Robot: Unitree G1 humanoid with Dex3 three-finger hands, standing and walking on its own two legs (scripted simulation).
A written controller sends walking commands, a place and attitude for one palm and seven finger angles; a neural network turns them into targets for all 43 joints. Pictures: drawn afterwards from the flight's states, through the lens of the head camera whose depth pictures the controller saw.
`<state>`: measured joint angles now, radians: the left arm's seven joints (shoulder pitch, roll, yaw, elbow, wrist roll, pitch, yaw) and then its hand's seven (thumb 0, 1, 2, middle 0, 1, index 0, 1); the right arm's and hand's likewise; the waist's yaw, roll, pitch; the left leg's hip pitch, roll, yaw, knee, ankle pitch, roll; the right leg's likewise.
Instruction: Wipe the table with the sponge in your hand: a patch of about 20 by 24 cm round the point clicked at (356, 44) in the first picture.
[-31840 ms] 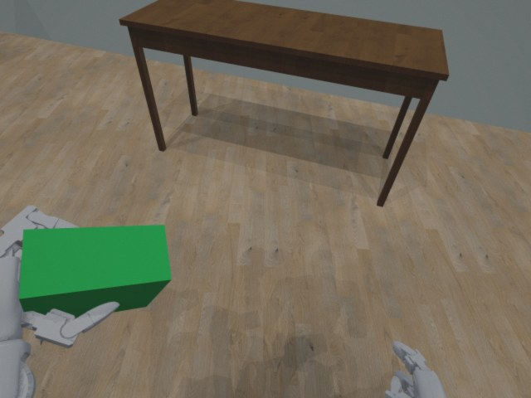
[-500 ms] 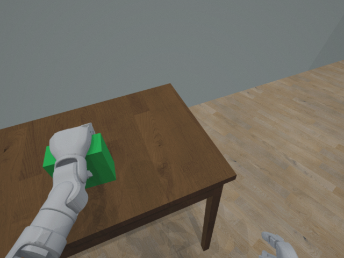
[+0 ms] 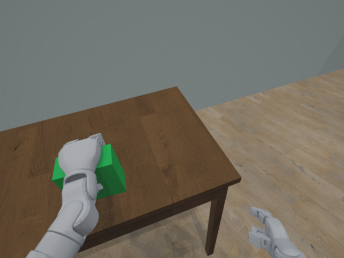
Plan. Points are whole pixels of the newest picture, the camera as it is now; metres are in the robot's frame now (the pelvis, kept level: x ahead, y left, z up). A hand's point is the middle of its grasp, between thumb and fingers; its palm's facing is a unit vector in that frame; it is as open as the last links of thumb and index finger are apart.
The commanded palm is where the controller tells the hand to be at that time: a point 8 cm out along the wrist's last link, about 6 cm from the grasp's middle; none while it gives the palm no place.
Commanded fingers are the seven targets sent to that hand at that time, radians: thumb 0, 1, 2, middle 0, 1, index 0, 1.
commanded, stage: wipe back along the middle lane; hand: left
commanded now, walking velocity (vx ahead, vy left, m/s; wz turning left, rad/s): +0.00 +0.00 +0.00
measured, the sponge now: (96, 180) +0.30 +0.24 +0.02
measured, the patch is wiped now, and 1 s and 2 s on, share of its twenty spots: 0.70 0.85 0.95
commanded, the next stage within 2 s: slide across to the third lane in 0.14 s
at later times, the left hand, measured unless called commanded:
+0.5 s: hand (100, 178) +0.27 +0.20 +0.08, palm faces +0.05 -0.09 -1.00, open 10.5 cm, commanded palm +0.24 +0.18 +0.12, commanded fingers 0.00 0.10 1.30 -1.20 -1.60 -1.20 -1.60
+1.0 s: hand (129, 169) +0.30 +0.14 +0.08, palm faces +0.05 -0.08 -1.00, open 10.5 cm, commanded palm +0.27 +0.13 +0.12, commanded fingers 0.00 0.10 1.30 -1.20 -1.60 -1.20 -1.60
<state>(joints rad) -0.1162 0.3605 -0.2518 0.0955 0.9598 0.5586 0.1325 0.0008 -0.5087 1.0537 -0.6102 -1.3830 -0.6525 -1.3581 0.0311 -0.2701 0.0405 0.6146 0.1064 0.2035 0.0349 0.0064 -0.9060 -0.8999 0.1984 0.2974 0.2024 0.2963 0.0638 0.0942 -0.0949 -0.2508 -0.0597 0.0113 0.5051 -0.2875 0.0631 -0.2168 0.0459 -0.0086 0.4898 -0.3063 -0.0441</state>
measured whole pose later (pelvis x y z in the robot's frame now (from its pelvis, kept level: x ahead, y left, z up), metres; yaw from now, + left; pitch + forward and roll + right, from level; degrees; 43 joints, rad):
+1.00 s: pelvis -0.02 -0.04 +0.00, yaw +0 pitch -1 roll +1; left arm -0.27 0.25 -0.40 0.24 0.95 0.61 0.14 -0.01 -0.53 1.05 -0.62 -1.36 -0.69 -1.31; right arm 0.02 -0.27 0.02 0.68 0.10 0.20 0.04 0.01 -0.91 -0.90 0.20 0.30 0.20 0.30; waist 0.07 0.10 -0.09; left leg -0.24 -0.04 -0.01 0.50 -0.25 0.02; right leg -0.22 0.07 -0.03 0.52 -0.29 -0.09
